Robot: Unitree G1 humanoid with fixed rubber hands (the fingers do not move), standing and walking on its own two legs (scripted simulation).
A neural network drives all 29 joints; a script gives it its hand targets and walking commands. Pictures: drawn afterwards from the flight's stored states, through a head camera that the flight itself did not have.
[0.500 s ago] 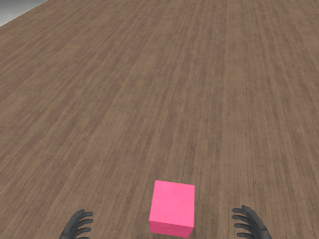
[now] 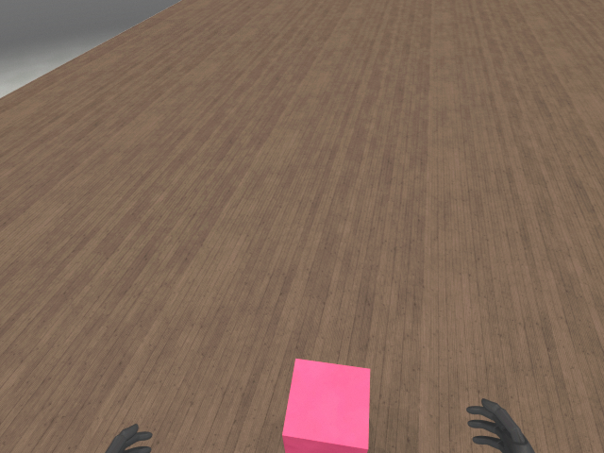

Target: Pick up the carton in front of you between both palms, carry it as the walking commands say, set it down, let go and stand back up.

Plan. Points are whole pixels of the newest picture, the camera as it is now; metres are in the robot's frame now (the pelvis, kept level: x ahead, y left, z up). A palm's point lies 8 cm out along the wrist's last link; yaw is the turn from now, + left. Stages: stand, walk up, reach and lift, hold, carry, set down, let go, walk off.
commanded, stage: stand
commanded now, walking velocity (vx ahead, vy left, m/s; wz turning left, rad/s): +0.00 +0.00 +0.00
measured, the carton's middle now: (327, 416) +0.41 -0.05 -0.64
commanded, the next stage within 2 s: none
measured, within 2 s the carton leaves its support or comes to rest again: neither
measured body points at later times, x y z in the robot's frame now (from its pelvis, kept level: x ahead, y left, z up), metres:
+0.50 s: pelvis +0.00 -0.01 +0.00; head +0.00 -0.02 +0.45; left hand +0.11 +0.27 -0.10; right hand +0.12 -0.29 -0.11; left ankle -0.02 +0.12 -0.73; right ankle -0.01 -0.11 -0.73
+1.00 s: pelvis -0.02 -0.01 +0.01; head -0.02 -0.02 +0.46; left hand +0.07 +0.28 -0.10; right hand +0.08 -0.30 -0.12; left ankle -0.02 +0.12 -0.73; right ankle -0.01 -0.11 -0.73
